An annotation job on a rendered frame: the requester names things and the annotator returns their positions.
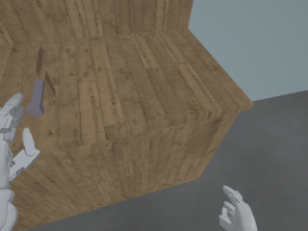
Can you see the robot left forearm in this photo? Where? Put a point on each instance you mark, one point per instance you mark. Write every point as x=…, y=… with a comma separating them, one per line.
x=8, y=212

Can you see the robot left hand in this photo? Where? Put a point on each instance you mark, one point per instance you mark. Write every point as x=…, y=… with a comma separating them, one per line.
x=10, y=116

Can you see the robot right hand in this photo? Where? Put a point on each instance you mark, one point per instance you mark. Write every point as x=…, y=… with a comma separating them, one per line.
x=241, y=215

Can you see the tap lever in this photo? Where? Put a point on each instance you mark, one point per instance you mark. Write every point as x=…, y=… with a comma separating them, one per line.
x=35, y=108

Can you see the counter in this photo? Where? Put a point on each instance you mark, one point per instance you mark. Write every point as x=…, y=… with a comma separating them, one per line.
x=133, y=102

